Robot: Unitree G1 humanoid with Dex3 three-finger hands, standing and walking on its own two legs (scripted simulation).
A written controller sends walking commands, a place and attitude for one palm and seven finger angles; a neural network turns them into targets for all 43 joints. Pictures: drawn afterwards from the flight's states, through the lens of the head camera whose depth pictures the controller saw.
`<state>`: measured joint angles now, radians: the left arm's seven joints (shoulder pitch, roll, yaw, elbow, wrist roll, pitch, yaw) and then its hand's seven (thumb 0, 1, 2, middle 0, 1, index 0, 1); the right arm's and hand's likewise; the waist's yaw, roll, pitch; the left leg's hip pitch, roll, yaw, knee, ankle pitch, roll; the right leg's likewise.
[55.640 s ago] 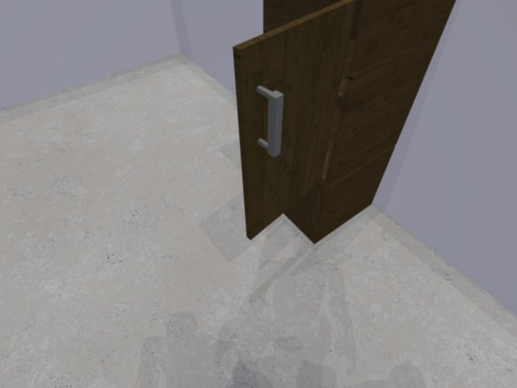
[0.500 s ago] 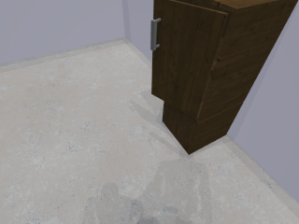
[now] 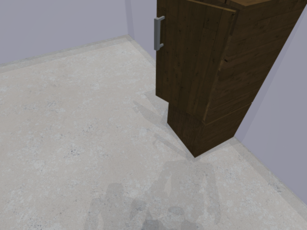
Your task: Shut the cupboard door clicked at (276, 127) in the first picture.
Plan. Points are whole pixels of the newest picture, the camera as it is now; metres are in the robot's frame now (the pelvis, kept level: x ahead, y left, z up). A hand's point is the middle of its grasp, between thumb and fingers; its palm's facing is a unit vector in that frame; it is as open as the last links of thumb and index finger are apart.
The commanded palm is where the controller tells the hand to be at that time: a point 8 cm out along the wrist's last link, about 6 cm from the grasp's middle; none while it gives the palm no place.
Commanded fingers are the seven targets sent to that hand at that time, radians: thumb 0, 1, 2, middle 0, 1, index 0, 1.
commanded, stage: look to check the result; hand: left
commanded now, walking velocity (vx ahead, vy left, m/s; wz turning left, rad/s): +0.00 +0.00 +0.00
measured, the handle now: (159, 33) +0.93 +0.02 +0.08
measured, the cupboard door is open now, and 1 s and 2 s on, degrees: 21 21 21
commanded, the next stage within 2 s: walk to a spot facing it in 0.28 s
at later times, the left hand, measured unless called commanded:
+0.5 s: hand out of the picture +0.08 +0.22 -0.16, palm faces +0.02 -0.95 -0.31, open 7.4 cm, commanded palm none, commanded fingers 0.00 0.90 0.90 -0.20 -0.30 -0.20 -0.30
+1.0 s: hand out of the picture +0.00 +0.24 -0.18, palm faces +0.30 -0.92 -0.24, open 7.4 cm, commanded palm none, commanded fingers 0.00 0.90 0.90 -0.20 -0.30 -0.20 -0.30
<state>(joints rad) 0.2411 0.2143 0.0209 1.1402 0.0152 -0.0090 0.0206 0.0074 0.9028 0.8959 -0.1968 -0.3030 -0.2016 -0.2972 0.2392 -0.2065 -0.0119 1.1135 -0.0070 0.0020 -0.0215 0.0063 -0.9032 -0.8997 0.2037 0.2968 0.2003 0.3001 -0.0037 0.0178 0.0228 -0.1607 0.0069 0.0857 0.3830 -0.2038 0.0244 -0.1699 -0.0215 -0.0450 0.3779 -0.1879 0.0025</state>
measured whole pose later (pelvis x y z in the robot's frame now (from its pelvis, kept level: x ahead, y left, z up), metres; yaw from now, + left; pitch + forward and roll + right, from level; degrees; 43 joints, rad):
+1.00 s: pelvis -0.01 +0.02 -0.01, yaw +18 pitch +2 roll -2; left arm 0.17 0.23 0.08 0.95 0.02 0.05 0.02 0.01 0.90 0.90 -0.20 -0.30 -0.20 -0.30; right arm 0.25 -0.18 -0.03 0.98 -0.03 0.03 -0.01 0.01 -0.90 -0.90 0.21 0.30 0.20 0.30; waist -0.02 0.00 0.10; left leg -0.34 -0.03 -0.04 0.48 -0.18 0.05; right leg -0.46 -0.05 -0.01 1.02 -0.41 0.05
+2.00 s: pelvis +0.12 +0.08 -0.02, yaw +53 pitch +0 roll +1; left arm 0.21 0.19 0.06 0.87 0.03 -0.05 -0.02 0.01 0.90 0.90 -0.20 -0.30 -0.20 -0.30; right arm 0.31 -0.22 -0.06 1.02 -0.02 0.02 0.01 0.01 -0.90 -0.90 0.21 0.30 0.20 0.30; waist -0.01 0.04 0.06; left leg -0.33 -0.02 -0.06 1.09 -0.48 0.04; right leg -0.37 -0.07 -0.12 0.65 -0.28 -0.03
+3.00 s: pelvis +0.28 +0.39 -0.01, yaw +62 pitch +2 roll +1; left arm 0.22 0.15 0.06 0.94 0.02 0.01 0.02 0.00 0.92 0.90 -0.20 -0.30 -0.20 -0.30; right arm 0.19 -0.20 -0.04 0.98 -0.01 0.04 -0.02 0.01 -0.91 -0.90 0.20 0.30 0.20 0.30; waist 0.01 0.01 0.09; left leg -0.45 0.02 0.03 1.08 -0.48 -0.04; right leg -0.31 0.02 0.01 0.50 -0.22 -0.04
